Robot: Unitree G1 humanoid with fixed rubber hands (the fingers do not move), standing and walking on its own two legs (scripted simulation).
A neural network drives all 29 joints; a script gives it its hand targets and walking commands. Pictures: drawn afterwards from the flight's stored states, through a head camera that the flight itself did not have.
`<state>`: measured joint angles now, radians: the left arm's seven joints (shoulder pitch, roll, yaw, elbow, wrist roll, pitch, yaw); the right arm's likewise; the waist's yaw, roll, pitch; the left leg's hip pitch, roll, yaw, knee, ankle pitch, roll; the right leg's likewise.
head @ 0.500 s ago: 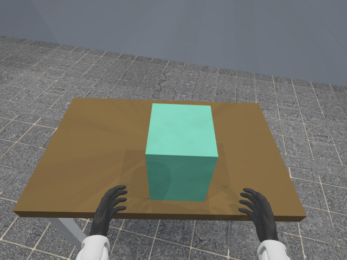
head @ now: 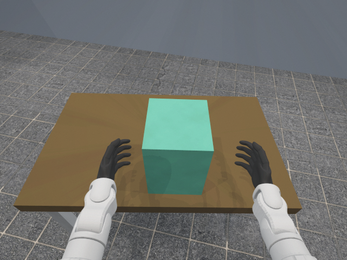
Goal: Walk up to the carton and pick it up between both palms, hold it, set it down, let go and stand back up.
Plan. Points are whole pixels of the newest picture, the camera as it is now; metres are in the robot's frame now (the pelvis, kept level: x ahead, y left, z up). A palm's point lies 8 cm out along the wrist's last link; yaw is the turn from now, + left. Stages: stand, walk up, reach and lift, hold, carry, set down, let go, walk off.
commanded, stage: reach and lift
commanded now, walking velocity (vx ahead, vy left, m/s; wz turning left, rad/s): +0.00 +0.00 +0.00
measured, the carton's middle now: (176, 148) +0.45 +0.02 -0.03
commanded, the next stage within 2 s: none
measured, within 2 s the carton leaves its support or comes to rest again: neither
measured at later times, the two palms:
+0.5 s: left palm (118, 131) +0.40 +0.16 +0.09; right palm (250, 136) +0.41 -0.15 +0.09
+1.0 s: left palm (113, 112) +0.44 +0.18 +0.11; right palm (248, 114) +0.45 -0.15 +0.12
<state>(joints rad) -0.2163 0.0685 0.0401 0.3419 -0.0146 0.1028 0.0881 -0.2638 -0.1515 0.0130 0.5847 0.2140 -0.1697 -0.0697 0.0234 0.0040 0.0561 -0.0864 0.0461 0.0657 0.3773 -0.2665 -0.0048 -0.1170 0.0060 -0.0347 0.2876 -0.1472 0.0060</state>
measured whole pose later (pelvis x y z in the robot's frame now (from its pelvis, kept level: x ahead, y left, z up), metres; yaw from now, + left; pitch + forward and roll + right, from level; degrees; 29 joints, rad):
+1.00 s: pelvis -0.01 -0.02 -0.01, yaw +2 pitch +13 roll -2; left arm -1.06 0.23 0.05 1.21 -0.15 0.01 0.10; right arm -1.06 -0.18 -0.07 1.19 0.21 0.01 -0.16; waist 0.00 0.00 -0.12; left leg -0.46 0.06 0.01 0.48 -0.24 -0.03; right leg -0.46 0.01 -0.08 0.37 -0.13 -0.02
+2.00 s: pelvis -0.02 -0.01 -0.03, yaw +3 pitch +23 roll -1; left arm -0.98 0.05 0.53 1.35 0.27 -0.50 0.09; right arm -0.92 0.11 -0.66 1.15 -0.48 -0.44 -0.13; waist -0.01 0.04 -0.11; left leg -0.73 0.04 0.00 0.60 -0.27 -0.02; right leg -0.74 -0.01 -0.09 0.52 -0.18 -0.01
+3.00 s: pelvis +0.00 -0.01 -0.01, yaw +3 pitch +19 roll -2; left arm -0.81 -0.07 0.58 1.12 0.44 -0.41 0.09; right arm -0.77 0.16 -0.72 1.08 -0.55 -0.48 -0.12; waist 0.00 0.01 -0.08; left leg -0.55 0.04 -0.01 0.45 -0.24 -0.02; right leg -0.54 0.00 -0.10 0.34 -0.13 -0.01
